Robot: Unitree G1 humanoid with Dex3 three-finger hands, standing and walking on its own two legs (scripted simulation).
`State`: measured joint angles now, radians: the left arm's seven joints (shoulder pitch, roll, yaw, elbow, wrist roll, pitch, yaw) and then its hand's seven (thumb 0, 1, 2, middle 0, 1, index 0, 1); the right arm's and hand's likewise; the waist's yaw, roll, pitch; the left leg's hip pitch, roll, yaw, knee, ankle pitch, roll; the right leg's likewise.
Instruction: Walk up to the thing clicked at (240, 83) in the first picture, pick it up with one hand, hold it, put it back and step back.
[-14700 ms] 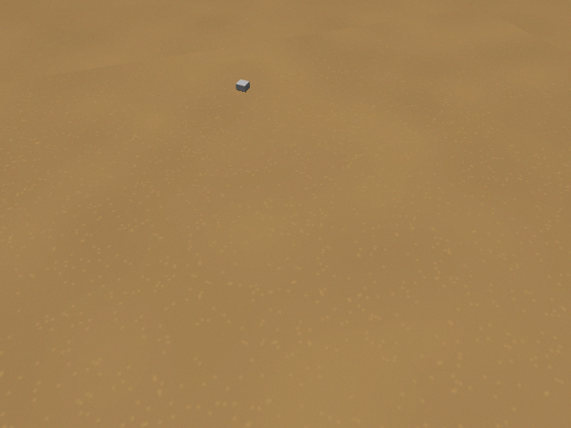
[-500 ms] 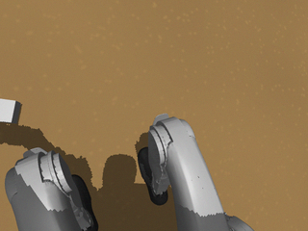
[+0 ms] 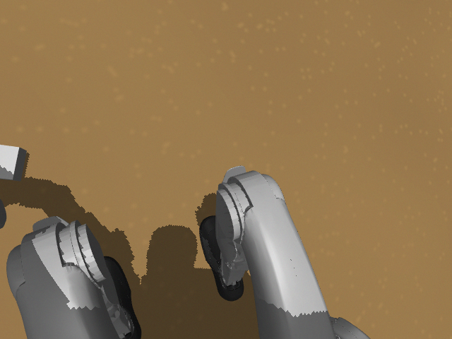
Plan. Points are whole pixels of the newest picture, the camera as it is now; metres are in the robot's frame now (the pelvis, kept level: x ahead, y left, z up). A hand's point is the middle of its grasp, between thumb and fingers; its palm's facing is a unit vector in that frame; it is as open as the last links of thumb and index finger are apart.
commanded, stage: approach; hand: left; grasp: from above
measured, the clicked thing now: (0, 162) +0.45 +0.31 -0.30
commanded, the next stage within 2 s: rest palm in 0.46 s
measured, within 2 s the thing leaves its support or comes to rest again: neither
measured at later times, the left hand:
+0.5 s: hand out of the picture +0.43 +0.32 -0.18, palm faces -0.07 -0.44 -0.89, open 13.4 cm
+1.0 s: hand out of the picture +0.44 +0.29 -0.22, palm faces -0.06 -0.45 -0.89, open 13.8 cm
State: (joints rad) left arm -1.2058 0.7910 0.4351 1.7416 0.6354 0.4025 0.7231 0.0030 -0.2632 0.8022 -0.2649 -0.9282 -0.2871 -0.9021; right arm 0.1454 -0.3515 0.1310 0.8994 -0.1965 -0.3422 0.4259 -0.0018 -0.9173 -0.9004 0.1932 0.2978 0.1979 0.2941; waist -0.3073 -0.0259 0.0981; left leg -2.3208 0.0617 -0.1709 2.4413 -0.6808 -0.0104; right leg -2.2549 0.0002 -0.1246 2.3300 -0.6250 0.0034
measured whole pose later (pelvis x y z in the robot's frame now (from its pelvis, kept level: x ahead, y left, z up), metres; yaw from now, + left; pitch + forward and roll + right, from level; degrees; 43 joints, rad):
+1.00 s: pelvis +0.00 +0.00 +0.00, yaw -2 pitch +28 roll -10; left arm -1.26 0.88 0.45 1.84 0.56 0.37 0.86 0.00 -0.48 0.96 -0.16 -0.96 -0.13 -0.99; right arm 0.10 -0.40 0.21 0.82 -0.24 -0.34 0.47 0.00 -0.92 -0.91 0.19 0.30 0.20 0.29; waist -0.40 -0.08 0.21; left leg -2.28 0.06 -0.22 2.47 -0.70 -0.02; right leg -2.20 0.01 -0.17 2.33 -0.63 0.00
